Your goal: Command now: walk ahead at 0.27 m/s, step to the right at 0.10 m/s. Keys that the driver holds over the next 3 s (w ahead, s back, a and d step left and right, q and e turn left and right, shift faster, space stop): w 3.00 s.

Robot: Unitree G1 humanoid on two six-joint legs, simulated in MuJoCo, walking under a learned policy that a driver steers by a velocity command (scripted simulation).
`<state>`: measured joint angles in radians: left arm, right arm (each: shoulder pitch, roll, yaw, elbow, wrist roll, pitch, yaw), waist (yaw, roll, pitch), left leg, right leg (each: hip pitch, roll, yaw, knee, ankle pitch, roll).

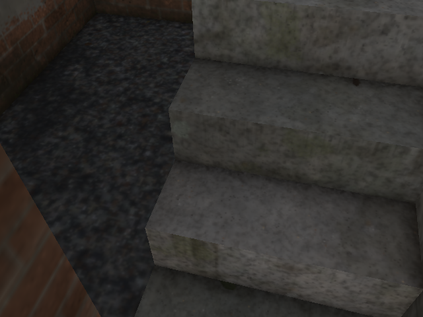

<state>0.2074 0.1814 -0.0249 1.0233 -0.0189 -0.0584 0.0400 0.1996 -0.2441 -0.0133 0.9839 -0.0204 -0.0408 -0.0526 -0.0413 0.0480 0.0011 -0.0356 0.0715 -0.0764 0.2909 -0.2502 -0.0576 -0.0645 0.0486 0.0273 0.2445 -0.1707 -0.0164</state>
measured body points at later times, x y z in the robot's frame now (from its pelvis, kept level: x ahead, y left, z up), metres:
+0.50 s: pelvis -0.01 +0.01 +0.00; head -0.01 +0.00 +0.45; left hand +0.09 +0.24 -0.14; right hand +0.06 -0.25 -0.13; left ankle -0.06 +0.16 -0.75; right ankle -0.03 -0.11 -0.75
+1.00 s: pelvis -0.02 +0.01 +0.00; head -0.01 +0.01 +0.45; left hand +0.08 +0.25 -0.14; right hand +0.07 -0.25 -0.13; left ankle -0.06 +0.16 -0.75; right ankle -0.03 -0.11 -0.75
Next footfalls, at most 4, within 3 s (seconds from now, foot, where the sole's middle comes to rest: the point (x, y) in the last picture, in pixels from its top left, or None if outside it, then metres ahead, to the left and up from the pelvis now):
none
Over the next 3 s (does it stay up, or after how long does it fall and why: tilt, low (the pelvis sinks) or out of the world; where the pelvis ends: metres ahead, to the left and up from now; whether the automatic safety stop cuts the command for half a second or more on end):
stays up -0.01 0.02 0.00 its command is cut before an obstacle from the start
